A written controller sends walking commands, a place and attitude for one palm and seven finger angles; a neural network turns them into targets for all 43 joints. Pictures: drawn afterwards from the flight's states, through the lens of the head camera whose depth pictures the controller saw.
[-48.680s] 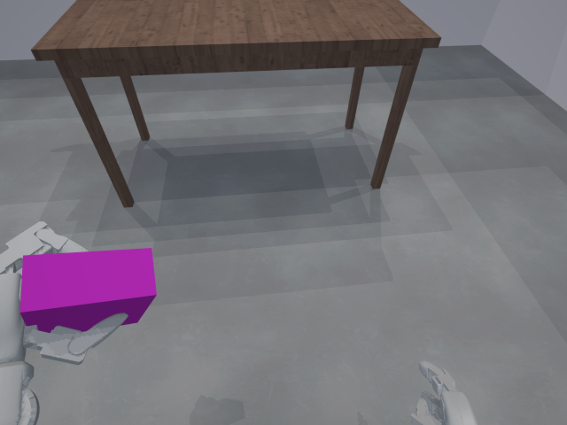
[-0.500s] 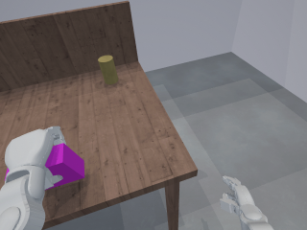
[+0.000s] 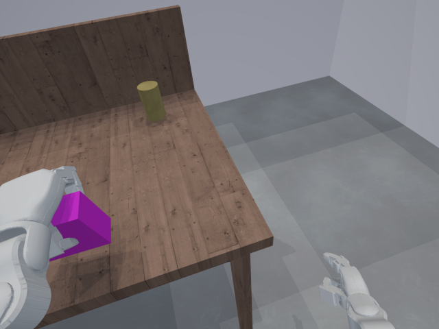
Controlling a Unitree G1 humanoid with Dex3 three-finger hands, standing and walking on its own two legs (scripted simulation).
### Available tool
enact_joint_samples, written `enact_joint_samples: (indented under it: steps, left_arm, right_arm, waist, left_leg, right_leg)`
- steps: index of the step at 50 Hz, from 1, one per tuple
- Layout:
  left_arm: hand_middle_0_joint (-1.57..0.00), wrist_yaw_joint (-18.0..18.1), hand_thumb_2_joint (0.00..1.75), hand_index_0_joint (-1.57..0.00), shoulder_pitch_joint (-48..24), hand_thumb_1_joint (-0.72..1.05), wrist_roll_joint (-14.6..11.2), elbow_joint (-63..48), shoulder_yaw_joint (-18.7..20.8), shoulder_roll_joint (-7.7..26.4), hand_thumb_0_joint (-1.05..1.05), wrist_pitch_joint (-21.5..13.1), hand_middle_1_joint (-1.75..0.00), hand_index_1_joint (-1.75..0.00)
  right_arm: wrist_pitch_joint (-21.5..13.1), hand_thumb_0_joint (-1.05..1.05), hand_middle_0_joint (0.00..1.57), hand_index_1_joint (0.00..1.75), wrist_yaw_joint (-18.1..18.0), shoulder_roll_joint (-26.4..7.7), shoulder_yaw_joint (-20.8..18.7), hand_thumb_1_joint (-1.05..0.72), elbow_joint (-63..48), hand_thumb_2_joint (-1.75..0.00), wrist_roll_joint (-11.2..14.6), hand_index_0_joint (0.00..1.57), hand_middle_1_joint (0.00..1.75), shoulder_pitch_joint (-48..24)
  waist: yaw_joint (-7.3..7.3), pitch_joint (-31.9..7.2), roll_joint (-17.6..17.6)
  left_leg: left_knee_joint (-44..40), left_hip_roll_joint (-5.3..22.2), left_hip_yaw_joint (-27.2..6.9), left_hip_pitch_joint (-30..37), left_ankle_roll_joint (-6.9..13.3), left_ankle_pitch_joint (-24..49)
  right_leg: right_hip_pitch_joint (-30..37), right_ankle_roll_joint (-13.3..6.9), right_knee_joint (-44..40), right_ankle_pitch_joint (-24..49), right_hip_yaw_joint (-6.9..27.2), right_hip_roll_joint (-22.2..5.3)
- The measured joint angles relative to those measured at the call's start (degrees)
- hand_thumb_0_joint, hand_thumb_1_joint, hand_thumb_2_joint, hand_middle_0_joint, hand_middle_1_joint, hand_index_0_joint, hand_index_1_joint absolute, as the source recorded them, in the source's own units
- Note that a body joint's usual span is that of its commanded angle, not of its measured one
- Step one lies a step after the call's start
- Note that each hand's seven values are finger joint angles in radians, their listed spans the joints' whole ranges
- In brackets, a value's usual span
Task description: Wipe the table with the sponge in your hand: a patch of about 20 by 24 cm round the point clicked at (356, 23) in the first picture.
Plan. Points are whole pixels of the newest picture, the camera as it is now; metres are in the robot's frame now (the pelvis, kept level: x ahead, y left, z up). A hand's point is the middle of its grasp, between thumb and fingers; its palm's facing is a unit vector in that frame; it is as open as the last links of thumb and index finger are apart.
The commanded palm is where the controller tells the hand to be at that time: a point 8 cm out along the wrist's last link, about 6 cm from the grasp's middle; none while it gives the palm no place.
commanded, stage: lift the sponge slowly off the table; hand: left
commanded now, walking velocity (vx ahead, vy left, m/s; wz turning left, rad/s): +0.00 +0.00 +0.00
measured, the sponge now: (65, 233) +0.21 +0.31 +0.11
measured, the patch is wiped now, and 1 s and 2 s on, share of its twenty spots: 1.00 1.00 1.00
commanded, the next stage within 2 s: bring the sponge back beside the body in 0.60 s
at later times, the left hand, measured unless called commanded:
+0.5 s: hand (52, 194) +0.22 +0.29 +0.20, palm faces +0.18 -0.05 -0.98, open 9.1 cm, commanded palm +0.17 +0.30 +0.26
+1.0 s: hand (52, 202) +0.21 +0.30 +0.19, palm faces +0.16 -0.08 -0.98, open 9.1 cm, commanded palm +0.16 +0.30 +0.25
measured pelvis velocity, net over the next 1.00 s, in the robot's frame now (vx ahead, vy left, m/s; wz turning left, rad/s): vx -0.01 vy -0.01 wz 0.01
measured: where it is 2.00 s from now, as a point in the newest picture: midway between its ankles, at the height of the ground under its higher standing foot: outside the picture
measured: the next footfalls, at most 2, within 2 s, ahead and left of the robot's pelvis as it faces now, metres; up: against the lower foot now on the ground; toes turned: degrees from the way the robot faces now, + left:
none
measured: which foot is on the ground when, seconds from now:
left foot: down 0.00-1.00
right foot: down 0.00-1.00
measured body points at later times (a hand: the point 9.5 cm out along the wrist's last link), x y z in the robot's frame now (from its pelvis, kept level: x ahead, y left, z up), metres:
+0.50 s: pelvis -0.01 -0.01 +0.00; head -0.03 -0.07 +0.44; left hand +0.21 +0.29 +0.25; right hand +0.26 -0.20 -0.08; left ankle -0.01 +0.08 -0.74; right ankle +0.00 -0.08 -0.74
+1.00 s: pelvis -0.01 -0.01 +0.00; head -0.03 -0.06 +0.44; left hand +0.20 +0.29 +0.24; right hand +0.26 -0.19 -0.08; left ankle -0.01 +0.08 -0.74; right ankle +0.00 -0.08 -0.74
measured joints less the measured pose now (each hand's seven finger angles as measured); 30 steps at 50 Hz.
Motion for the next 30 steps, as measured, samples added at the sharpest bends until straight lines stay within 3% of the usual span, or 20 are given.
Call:
enact_joint_samples:
  steps: [9,21,30]
  left_arm:
    - [-0.83,-1.4,1.07,-0.87,-3.7,-0.47,0.0,2.2,0.0,1.1,0.00,0.0,-1.42,-1.47]
    - [-0.83,-2.8,1.07,-0.87,-9.2,-0.47,-0.4,4.4,-0.1,2.7,0.00,-1.0,-1.42,-1.47]
    - [-0.83,-3.9,1.07,-0.87,-9.2,-0.47,-1.5,4.2,1.1,3.6,0.00,-0.2,-1.42,-1.47]
  right_arm:
    - [-1.0,0.01,0.20,0.30,-1.1,-0.4,-0.1,-0.90,0.5,-0.90,0.3,0.20,0.30,0.0]
    - [-1.4,0.01,0.20,0.30,-1.4,0.3,0.6,-0.90,0.6,-0.90,0.3,0.20,0.30,-0.6]
    - [-1.1,0.01,0.20,0.30,-1.1,-0.4,0.6,-0.90,0.3,-0.90,0.6,0.20,0.30,-0.5]
  waist:
    - [0.61,0.6,0.1]
    - [0.11,0.3,0.2]
    - [0.09,0.1,0.4]
  left_leg:
    - [0.7,0.1,-0.9,-0.6,-0.5,0.4]
    - [0.6,0.3,-0.8,-1.0,-0.9,0.9]
    - [1.1,0.3,-0.6,-2.1,-1.0,0.8]
  right_leg:
    - [-0.3,-0.4,0.3,0.4,-1.0,0.1]
    - [-0.9,-0.7,0.6,0.8,-1.0,0.2]
    - [-2.1,-0.7,1.3,0.7,-0.8,0.3]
